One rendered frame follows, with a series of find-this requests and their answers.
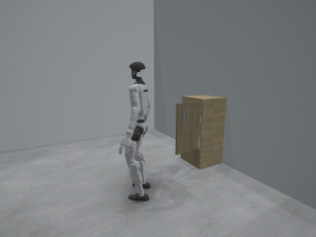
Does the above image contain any right robot thigh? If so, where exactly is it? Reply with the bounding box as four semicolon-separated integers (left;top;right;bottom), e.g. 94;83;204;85
134;126;148;162

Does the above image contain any robot right forearm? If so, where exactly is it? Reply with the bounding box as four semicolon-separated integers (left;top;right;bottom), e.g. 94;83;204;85
144;107;150;122

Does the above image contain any left robot hand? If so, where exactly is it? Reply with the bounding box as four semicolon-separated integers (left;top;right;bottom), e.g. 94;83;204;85
118;136;131;157

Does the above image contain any robot left upper arm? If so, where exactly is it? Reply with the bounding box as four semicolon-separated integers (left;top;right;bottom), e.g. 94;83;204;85
128;84;141;114

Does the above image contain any robot left forearm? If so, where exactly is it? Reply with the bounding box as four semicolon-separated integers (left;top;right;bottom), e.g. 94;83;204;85
125;107;138;137

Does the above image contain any handle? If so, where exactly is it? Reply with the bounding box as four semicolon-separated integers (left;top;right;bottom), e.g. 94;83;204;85
180;112;185;126

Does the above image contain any robot right upper arm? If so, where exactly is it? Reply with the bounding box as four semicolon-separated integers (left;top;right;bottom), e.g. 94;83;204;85
147;92;151;108

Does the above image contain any robot head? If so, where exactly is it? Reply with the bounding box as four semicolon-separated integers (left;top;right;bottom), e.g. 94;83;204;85
129;61;145;85

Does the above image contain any cupboard door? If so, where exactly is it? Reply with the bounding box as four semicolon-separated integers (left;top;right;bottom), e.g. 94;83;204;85
175;101;200;155

